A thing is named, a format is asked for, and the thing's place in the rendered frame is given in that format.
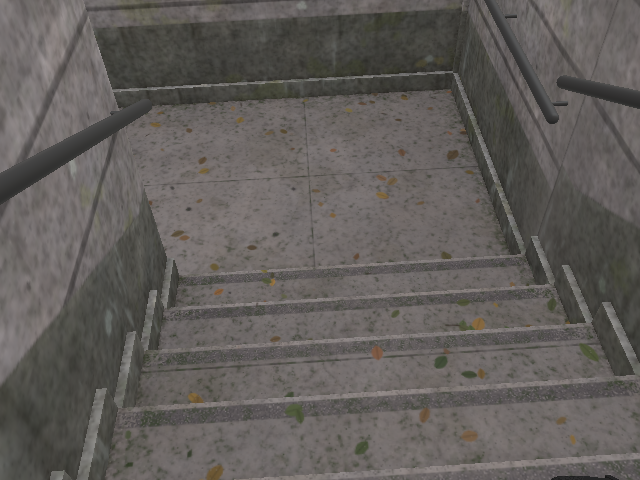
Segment stairs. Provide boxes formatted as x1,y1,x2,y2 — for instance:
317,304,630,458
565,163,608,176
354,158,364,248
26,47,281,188
105,254,640,480

